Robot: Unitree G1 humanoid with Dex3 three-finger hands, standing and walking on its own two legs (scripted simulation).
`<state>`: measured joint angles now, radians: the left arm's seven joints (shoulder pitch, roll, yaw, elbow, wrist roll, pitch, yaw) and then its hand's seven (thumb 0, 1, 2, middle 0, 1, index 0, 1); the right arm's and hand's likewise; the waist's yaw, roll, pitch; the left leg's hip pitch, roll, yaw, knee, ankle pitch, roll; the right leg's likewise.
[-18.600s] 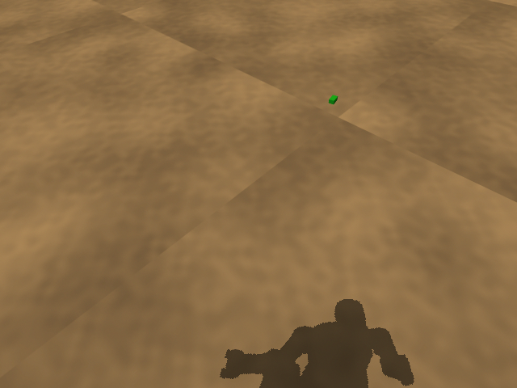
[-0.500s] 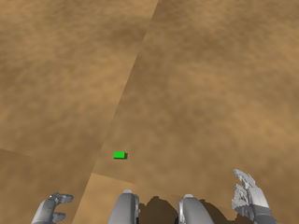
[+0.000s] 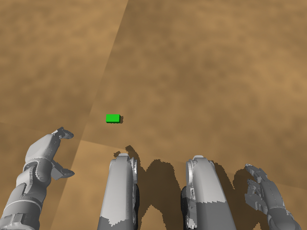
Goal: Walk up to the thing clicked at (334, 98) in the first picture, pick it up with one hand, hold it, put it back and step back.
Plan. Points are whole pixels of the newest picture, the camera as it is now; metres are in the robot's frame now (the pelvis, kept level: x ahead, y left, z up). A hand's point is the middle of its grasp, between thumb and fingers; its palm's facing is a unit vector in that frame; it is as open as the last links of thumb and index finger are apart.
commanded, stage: rise first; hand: left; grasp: from above
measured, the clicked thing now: (113, 118) +0.51 +0.24 -0.48
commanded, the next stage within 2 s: none
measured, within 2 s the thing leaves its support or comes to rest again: neither
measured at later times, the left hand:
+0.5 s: hand (80, 135) +0.38 +0.30 -0.27, palm faces -0.46 -0.11 -0.88, open 11.4 cm
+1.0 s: hand (89, 126) +0.43 +0.29 -0.32, palm faces -0.46 +0.00 -0.89, open 11.5 cm
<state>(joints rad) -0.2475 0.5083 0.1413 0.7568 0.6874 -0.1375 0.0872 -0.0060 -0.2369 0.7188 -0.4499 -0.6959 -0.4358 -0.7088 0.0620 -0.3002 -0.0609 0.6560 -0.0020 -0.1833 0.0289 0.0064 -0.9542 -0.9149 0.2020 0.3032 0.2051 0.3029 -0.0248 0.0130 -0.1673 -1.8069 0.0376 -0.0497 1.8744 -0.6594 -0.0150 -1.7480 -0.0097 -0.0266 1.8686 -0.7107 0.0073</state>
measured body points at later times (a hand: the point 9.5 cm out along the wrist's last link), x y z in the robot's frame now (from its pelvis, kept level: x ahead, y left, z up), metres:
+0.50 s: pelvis -0.04 +0.01 -0.12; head +0.18 +0.06 +0.27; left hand +0.40 +0.31 -0.22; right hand +0.04 -0.27 -0.24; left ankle +0.07 +0.13 -0.46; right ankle +0.06 -0.13 -0.46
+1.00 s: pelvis -0.02 +0.01 -0.16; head +0.22 +0.06 +0.22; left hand +0.45 +0.29 -0.27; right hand +0.03 -0.27 -0.28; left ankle +0.07 +0.13 -0.46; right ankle +0.06 -0.13 -0.46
